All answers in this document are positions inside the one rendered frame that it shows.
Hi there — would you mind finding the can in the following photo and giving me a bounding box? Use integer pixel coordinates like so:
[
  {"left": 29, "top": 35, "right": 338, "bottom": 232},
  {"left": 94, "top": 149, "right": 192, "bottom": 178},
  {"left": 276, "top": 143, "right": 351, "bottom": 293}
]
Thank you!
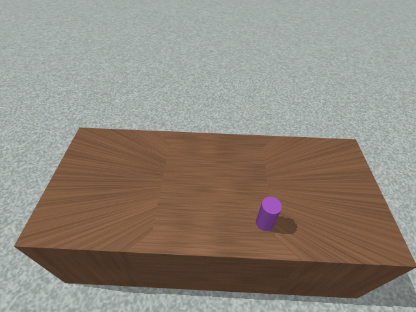
[{"left": 256, "top": 197, "right": 282, "bottom": 231}]

